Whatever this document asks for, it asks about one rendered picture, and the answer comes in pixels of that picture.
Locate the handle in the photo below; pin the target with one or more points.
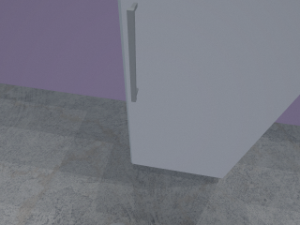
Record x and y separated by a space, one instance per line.
131 37

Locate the fridge door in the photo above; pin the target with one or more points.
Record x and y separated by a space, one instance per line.
212 77

